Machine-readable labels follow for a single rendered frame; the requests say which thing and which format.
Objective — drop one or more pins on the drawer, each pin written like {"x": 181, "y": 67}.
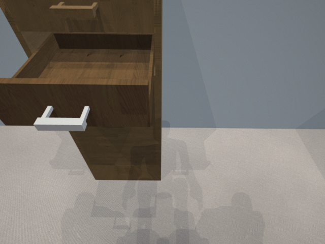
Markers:
{"x": 112, "y": 73}

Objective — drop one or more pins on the cabinet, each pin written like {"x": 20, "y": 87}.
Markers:
{"x": 111, "y": 153}

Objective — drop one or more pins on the handle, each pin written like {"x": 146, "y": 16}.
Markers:
{"x": 73, "y": 11}
{"x": 46, "y": 123}

